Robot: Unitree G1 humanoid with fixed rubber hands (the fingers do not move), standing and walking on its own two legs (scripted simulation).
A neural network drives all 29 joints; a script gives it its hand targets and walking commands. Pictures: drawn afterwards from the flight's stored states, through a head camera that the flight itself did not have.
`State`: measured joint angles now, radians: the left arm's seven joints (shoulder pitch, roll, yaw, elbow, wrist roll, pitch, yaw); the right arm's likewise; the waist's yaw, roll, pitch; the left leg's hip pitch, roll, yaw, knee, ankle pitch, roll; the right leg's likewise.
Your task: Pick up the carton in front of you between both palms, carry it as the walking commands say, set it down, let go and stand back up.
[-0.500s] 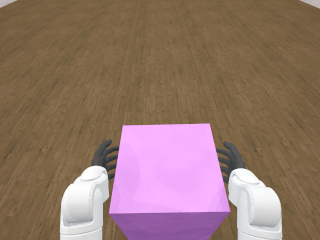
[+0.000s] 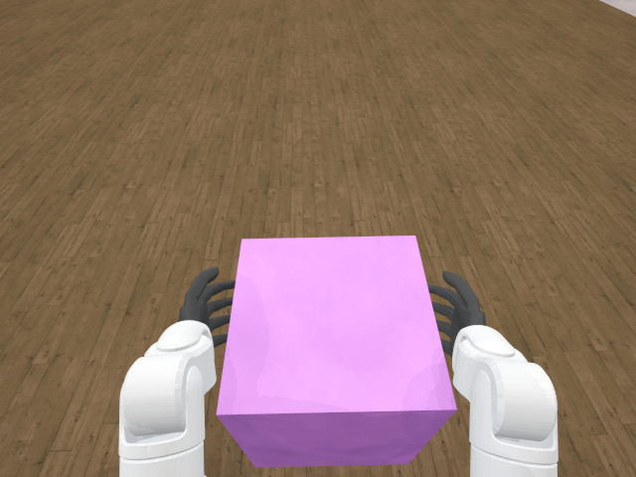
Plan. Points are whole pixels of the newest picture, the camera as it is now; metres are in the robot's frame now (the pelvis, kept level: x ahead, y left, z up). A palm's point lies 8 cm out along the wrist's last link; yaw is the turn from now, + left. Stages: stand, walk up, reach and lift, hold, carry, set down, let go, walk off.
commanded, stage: carry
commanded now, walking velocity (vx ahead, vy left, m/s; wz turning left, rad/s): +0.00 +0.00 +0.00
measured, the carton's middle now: (330, 358) +0.28 +0.00 +0.02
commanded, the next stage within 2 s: none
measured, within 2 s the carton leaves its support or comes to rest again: neither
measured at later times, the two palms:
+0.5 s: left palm (205, 266) +0.38 +0.17 +0.09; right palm (428, 264) +0.39 -0.13 +0.09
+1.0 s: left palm (202, 299) +0.35 +0.17 +0.06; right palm (422, 298) +0.36 -0.13 +0.05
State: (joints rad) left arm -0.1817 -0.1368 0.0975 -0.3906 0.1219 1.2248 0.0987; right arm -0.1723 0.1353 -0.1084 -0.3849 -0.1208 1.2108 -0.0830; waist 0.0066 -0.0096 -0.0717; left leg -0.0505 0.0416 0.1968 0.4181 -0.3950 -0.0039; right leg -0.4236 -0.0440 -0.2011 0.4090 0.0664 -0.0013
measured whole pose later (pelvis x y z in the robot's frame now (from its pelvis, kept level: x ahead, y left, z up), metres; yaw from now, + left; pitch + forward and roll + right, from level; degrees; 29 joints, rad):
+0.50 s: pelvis +0.12 +0.01 +0.00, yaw +2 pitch +4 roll -1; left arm -0.17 -0.14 0.11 -0.29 0.13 1.21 0.09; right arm -0.17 0.13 -0.11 -0.30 -0.13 1.22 -0.09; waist 0.00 0.01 -0.13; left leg -0.14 0.06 0.14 0.51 -0.39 -0.03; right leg -0.34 -0.05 -0.19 0.56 -0.25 -0.02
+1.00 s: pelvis +0.09 +0.01 +0.00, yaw +2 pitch +2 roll +0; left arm -0.14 -0.13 0.10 -0.10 0.18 1.00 0.06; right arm -0.13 0.13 -0.10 -0.11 -0.19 1.00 -0.05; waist 0.00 0.01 -0.11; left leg -0.15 0.06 0.18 0.53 -0.42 0.00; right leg -0.35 -0.07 -0.18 0.57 -0.25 -0.01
